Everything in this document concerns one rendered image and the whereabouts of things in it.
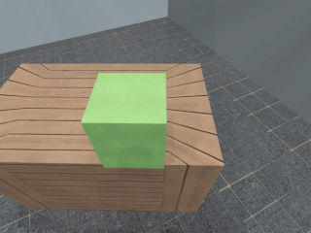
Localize pedestal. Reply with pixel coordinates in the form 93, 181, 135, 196
0, 63, 225, 213

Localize carton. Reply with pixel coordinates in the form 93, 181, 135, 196
81, 73, 167, 169

